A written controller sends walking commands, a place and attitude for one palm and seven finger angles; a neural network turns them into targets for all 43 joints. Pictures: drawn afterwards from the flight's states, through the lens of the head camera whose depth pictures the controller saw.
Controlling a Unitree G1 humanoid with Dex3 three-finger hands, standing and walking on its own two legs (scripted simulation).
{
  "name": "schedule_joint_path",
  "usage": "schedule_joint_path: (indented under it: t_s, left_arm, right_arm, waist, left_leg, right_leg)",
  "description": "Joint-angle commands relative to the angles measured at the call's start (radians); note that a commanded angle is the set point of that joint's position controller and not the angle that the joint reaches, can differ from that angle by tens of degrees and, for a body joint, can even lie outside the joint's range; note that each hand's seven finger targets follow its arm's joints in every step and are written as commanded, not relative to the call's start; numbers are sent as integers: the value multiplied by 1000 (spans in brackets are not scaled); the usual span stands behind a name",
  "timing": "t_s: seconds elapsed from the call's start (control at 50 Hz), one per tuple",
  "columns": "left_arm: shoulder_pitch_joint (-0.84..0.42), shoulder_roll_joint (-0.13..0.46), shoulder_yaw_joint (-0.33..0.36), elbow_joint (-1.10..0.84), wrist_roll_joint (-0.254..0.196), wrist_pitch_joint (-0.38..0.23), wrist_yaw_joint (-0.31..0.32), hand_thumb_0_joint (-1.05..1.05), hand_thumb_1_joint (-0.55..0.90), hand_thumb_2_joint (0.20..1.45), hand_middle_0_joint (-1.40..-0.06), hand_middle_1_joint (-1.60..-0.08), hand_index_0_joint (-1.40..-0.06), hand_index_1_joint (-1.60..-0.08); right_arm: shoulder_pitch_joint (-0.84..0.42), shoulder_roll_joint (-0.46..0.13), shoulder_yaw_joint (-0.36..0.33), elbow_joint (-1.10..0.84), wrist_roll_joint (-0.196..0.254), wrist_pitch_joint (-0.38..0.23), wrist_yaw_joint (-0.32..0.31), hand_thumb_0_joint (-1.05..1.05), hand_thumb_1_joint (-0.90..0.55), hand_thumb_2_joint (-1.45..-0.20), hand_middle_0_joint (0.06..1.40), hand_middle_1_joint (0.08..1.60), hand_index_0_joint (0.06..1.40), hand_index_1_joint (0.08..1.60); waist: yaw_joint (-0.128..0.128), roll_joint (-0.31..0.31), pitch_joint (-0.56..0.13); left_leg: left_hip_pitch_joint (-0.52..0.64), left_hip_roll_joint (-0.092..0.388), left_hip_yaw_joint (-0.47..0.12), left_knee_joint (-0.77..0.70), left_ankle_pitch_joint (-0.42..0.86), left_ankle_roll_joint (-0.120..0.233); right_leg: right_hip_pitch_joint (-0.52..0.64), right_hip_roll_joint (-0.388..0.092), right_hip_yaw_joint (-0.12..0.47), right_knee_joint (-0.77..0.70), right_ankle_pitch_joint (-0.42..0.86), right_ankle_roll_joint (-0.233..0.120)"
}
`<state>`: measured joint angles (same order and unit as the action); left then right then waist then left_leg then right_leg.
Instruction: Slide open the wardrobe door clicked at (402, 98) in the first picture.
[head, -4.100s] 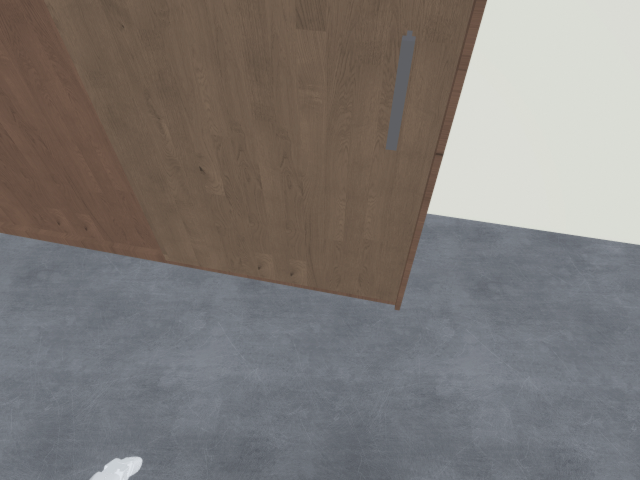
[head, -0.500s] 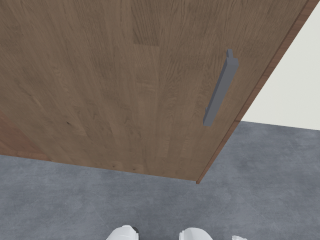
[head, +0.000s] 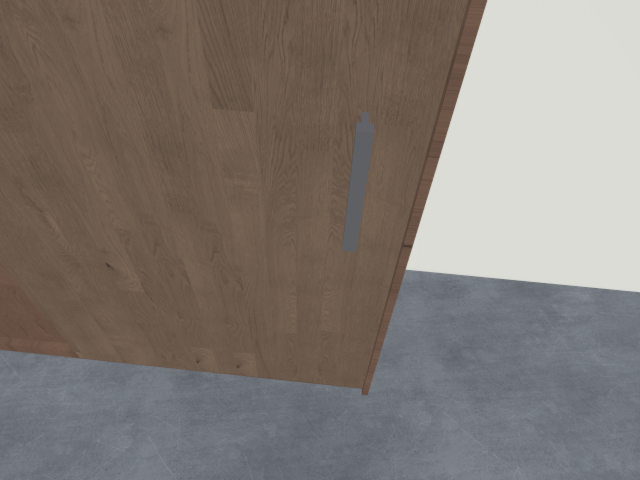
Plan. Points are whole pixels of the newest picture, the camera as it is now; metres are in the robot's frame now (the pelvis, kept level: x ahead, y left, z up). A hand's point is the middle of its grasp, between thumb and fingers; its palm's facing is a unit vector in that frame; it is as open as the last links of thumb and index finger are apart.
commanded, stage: come to a stop and stand still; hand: right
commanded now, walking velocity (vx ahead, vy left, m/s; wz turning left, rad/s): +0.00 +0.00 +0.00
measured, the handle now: (356, 186) +0.53 -0.03 +0.10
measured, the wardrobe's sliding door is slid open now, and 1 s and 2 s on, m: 0.00 0.00 0.00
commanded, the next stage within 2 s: look again from close up in 1.36 s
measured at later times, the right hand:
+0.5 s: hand out of the picture +0.03 -0.25 -0.14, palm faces -0.03 +0.94 -0.34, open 7.4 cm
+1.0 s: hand out of the picture +0.04 -0.23 -0.14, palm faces -0.06 +0.94 -0.33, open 7.4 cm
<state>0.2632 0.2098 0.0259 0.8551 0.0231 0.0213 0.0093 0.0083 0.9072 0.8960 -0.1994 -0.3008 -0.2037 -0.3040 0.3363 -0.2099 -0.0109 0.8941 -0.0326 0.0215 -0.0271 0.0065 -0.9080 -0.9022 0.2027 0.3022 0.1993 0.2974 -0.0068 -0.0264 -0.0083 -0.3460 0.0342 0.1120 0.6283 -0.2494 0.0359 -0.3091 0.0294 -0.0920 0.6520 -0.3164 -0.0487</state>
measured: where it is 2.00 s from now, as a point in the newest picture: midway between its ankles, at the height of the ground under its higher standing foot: outside the picture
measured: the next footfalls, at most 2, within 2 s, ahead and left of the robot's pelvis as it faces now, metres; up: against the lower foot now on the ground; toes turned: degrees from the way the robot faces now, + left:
left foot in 0.28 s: +0.03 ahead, +0.11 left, +0.00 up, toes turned +2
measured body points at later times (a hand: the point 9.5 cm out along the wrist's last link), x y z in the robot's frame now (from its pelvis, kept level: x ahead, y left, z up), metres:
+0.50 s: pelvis -0.02 -0.02 +0.02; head -0.03 -0.01 +0.47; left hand +0.01 +0.26 -0.12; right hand +0.03 -0.30 -0.11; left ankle -0.01 +0.11 -0.72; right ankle +0.03 -0.07 -0.72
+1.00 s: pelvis -0.01 +0.01 +0.02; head -0.01 +0.01 +0.47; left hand +0.06 +0.30 -0.12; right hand +0.04 -0.28 -0.11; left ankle -0.01 +0.11 -0.72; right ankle +0.03 -0.07 -0.72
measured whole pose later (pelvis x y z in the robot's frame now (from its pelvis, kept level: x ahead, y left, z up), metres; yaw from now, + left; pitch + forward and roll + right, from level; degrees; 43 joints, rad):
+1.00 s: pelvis -0.01 +0.01 +0.02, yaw +0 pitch -1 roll +0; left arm 0.16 0.33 0.00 1.09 0.01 -0.01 -0.01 0.01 0.91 0.90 -0.20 -0.30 -0.21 -0.30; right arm 0.22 -0.31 0.03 1.06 -0.02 -0.02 -0.02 0.01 -0.91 -0.90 0.21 0.30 0.20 0.30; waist 0.01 -0.01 0.02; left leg -0.14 -0.01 0.04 0.37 -0.21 0.02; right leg -0.19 0.03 -0.08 0.34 -0.13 -0.06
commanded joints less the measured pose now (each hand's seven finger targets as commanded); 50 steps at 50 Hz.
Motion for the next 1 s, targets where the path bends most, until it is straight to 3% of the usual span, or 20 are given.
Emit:
schedule_joint_path:
  t_s: [0.0,0.04,0.06,0.08,0.14,0.18,0.26,0.3,0.32,0.38,0.46,0.56,0.6,0.76,0.98]
  left_arm:
    - [73,143,45,-26,-1,-39,2,0,900,900,-200,-300,-200,-300]
    - [42,177,50,-27,4,-39,7,0,900,900,-200,-300,-200,-300]
    - [14,202,57,-27,1,-40,13,0,900,900,-200,-300,-200,-300]
    - [-4,206,58,-27,-1,-42,16,0,900,900,-200,-300,-200,-300]
    - [-2,188,53,7,0,-42,24,0,900,900,-200,-300,-200,-300]
    - [6,199,54,26,-2,-45,26,0,900,900,-200,-300,-200,-300]
    - [10,238,63,73,-9,-50,24,0,900,900,-200,-300,-200,-300]
    - [3,236,59,85,-11,-55,19,0,900,900,-200,-300,-200,-300]
    - [2,236,57,91,-10,-58,18,0,900,900,-200,-300,-200,-300]
    - [-15,249,53,104,-11,-55,11,0,900,900,-200,-300,-200,-300]
    - [-56,277,52,115,-11,-46,5,0,900,900,-200,-300,-200,-300]
    - [-79,293,47,124,-11,-42,-1,0,900,900,-200,-300,-200,-300]
    - [-88,294,42,127,-12,-44,-4,0,900,900,-200,-300,-200,-300]
    - [-118,308,28,150,-14,-50,-7,0,900,900,-200,-300,-200,-300]
    - [-147,305,7,185,-19,-59,-6,0,900,900,-200,-300,-200,-300]
  right_arm:
    - [-122,-183,-51,-112,7,-32,-12,0,-900,-900,200,300,200,300]
    - [-68,-141,-42,-89,11,-17,-11,0,-900,-900,200,300,200,300]
    - [-40,-138,-42,-67,9,-13,-10,0,-900,-900,200,300,200,300]
    - [-25,-151,-43,-57,6,-12,-9,0,-900,-900,200,300,200,300]
    - [-3,-119,-44,-19,7,-4,-2,0,-900,-900,200,300,200,300]
    - [-10,-130,-46,-11,8,-7,0,0,-900,-900,200,300,200,300]
    - [-10,-178,-54,16,11,-17,-6,0,-900,-900,200,300,200,300]
    - [-10,-199,-52,29,11,-29,-11,0,-900,-900,200,300,200,300]
    - [-14,-205,-50,34,12,-35,-11,0,-900,-900,200,300,200,300]
    - [-53,-215,-43,36,12,-37,-13,0,-900,-900,200,300,200,300]
    - [-54,-242,-37,49,9,-32,-10,0,-900,-900,200,300,200,300]
    - [-70,-262,-30,63,8,-38,-5,0,-900,-900,200,300,200,300]
    - [-82,-271,-27,62,7,-45,-4,0,-900,-900,200,300,200,300]
    - [-117,-294,-16,85,12,-54,-1,0,-900,-900,200,300,200,300]
    - [-150,-305,-7,105,18,-64,-4,0,-900,-900,200,300,200,300]
  waist:
    - [61,37,25]
    - [29,-131,69]
    - [11,-157,75]
    - [-3,-132,67]
    - [-8,-18,32]
    - [-4,-9,28]
    - [3,-27,28]
    - [7,-23,20]
    - [12,12,-5]
    - [21,31,7]
    - [15,-10,67]
    - [19,16,70]
    - [23,41,64]
    - [27,25,46]
    - [19,31,-20]
  left_leg:
    - [-113,116,-207,-226,-193,65]
    - [-56,13,-79,-55,-120,8]
    - [-32,4,-82,9,-106,-1]
    - [-9,16,-103,36,-111,2]
    - [15,9,-119,53,-114,-7]
    - [15,6,-119,-15,-123,-9]
    - [118,12,-129,-193,-30,14]
    - [156,43,-165,-216,27,35]
    - [156,49,-168,-213,51,36]
    - [135,60,-174,-222,33,29]
    - [108,56,-175,-235,-43,20]
    - [85,70,-198,-275,-75,20]
    - [83,84,-217,-306,-70,19]
    - [92,96,-234,-339,-39,17]
    - [196,108,-225,-343,150,12]
  right_leg:
    - [101,-93,159,-202,-33,-11]
    - [-25,-225,365,-445,-223,-22]
    - [-57,-259,421,-507,-274,-21]
    - [-69,-264,419,-512,-260,-38]
    - [-24,-254,369,-501,-217,-37]
    - [35,-239,350,-492,-159,-28]
    - [78,-206,304,-468,-52,34]
    - [85,-174,256,-433,55,54]
    - [109,-170,239,-413,92,50]
    - [114,-172,240,-415,32,30]
    - [62,-178,261,-472,-137,28]
    - [76,-168,247,-457,-135,18]
    - [87,-160,227,-425,-87,10]
    - [130,-155,215,-401,1,9]
    - [184,-161,191,-362,254,7]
